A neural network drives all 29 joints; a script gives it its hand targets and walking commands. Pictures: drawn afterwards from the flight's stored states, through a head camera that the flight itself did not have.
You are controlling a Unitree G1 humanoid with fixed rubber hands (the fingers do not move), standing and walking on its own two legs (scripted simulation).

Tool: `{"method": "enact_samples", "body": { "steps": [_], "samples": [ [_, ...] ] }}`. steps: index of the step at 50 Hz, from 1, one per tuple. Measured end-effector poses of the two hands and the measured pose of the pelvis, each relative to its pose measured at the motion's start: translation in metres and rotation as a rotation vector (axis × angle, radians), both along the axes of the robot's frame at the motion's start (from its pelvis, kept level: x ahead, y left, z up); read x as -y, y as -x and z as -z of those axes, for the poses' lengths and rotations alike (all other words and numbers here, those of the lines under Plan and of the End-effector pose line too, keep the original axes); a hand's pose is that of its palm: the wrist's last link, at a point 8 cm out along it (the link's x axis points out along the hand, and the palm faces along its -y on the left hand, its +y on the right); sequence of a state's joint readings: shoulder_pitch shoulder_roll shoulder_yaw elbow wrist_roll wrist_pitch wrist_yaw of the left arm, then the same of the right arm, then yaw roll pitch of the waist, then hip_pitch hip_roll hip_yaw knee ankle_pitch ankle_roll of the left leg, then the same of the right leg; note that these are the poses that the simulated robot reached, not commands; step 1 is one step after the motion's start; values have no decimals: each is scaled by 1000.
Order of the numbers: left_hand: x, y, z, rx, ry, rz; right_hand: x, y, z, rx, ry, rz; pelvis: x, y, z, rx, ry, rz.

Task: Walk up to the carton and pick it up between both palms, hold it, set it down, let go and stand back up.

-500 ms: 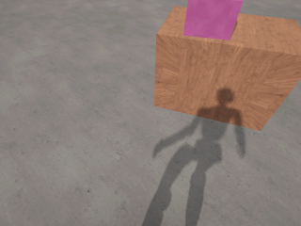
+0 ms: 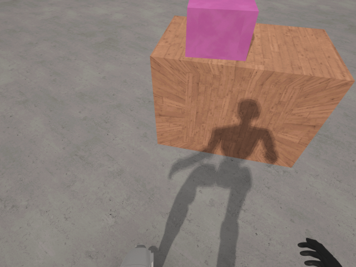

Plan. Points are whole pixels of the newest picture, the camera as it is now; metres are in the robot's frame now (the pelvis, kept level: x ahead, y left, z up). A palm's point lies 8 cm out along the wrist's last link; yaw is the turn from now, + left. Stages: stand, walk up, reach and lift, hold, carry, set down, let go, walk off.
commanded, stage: walk up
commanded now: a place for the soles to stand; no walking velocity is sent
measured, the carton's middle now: (218, 27) +1.14 -0.15 +0.04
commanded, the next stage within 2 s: none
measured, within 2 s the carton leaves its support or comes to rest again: neither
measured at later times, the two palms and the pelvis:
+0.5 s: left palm (86, 155) +0.43 +0.30 -0.06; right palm (318, 234) +0.23 -0.31 -0.06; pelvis +0.24 +0.02 +0.00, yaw -8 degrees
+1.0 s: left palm (83, 137) +0.53 +0.35 -0.09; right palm (281, 133) +0.54 -0.32 -0.06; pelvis +0.44 +0.02 -0.02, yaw -8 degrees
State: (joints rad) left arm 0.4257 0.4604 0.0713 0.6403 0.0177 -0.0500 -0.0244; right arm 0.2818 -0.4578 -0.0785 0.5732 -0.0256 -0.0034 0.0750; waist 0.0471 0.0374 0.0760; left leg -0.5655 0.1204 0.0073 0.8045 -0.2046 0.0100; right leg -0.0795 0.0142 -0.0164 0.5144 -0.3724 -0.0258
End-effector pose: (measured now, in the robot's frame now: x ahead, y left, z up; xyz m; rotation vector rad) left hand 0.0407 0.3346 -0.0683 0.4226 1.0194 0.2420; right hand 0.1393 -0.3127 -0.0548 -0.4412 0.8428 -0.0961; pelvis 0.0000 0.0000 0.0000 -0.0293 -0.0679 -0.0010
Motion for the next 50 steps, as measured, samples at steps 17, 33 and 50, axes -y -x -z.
{"method": "enact_samples", "body": {
  "steps": [17, 33, 50],
  "samples": [
    [-13, -262, 11, 57, 80, 210, -31, -80, -15, -60, 92, 162, -45, -168, -3, -9, -21, 82],
    [70, -470, -18, 241, 15, 346, 26, -167, 43, -142, -26, 291, 9, -308, 18, -3, -31, 160],
    [-14, -485, 22, -3, 4, 149, 5, -400, 1, 40, 74, 110, -21, -444, 21, 12, -32, 136]
  ]
}}
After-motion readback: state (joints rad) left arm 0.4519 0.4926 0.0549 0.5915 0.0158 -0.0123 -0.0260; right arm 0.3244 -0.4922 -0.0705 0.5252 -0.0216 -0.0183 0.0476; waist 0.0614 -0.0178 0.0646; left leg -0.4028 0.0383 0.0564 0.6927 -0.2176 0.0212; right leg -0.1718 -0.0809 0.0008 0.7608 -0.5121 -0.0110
